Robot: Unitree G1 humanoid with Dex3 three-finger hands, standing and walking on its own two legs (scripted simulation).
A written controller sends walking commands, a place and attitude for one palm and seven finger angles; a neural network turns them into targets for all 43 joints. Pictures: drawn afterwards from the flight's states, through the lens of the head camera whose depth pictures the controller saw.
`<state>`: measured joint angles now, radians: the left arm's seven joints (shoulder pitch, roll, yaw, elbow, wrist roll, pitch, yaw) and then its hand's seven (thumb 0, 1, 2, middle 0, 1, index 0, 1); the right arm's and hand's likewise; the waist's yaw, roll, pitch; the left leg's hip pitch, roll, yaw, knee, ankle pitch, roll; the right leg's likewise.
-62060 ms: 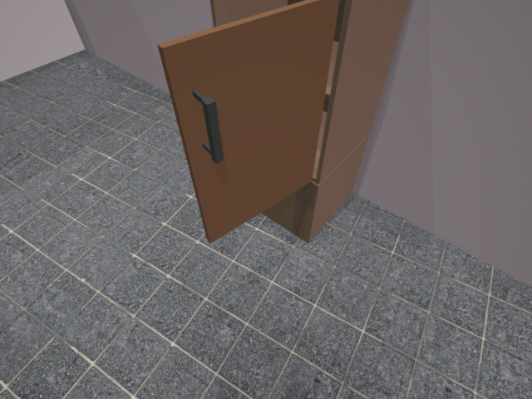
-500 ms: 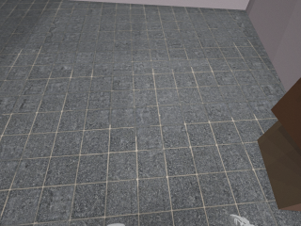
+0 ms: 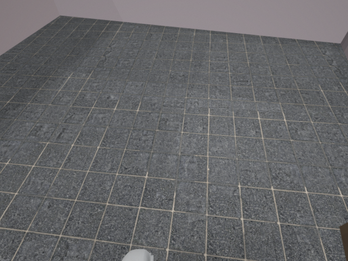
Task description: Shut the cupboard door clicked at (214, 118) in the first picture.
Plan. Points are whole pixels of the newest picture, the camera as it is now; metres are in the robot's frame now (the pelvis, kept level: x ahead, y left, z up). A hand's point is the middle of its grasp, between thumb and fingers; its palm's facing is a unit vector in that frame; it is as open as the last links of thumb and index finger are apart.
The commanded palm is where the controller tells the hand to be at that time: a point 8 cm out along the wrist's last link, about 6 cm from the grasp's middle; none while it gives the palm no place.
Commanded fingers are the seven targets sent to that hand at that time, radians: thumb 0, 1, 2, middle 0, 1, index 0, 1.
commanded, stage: walk to a spot facing it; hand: left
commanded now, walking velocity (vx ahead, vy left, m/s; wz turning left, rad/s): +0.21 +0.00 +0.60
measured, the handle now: out of the picture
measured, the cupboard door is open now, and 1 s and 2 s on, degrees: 17 17 17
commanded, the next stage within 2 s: turn to face it in 0.18 s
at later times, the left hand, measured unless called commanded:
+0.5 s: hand out of the picture +0.14 +0.25 -0.18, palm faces +0.21 -0.95 -0.23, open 7.4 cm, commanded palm none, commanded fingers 0.00 0.90 0.90 -0.20 -0.30 -0.20 -0.30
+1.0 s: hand (92, 199) +0.33 +0.28 -0.18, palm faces -0.11 -0.97 -0.22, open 7.4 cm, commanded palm none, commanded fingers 0.00 0.90 0.90 -0.20 -0.30 -0.20 -0.30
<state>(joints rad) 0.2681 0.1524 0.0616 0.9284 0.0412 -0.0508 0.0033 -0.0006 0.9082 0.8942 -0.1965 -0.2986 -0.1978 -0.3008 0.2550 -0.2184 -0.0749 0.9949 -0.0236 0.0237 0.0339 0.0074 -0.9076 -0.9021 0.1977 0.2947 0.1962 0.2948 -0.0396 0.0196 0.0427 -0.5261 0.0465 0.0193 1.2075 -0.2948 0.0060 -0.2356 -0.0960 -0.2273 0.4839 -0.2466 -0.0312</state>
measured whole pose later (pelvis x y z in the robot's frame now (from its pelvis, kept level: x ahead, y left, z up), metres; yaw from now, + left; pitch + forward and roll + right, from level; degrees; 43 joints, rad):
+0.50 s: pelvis +0.14 +0.05 -0.01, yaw +9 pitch +0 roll +0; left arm 0.25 0.21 0.05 0.97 0.03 0.02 0.02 0.00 0.91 0.89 -0.19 -0.30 -0.19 -0.30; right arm 0.09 -0.19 -0.01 0.94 -0.02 0.00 -0.01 0.00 -0.91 -0.90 0.20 0.29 0.20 0.30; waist 0.04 -0.01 0.09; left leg -0.32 0.02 0.12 0.55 -0.22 0.06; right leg -0.39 -0.09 -0.04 0.87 -0.43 0.03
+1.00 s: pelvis +0.22 +0.08 +0.00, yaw -9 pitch +1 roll -2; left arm 0.17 0.26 0.10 0.93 0.02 0.08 -0.01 0.00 0.91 0.89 -0.19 -0.30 -0.20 -0.30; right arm 0.22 -0.21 -0.03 0.94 -0.03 0.00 -0.04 0.00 -0.90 -0.90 0.20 0.30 0.20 0.30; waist 0.00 -0.02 0.10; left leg -0.19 0.06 0.13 0.51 -0.33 0.03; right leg -0.43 0.01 -0.01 1.01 -0.48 0.04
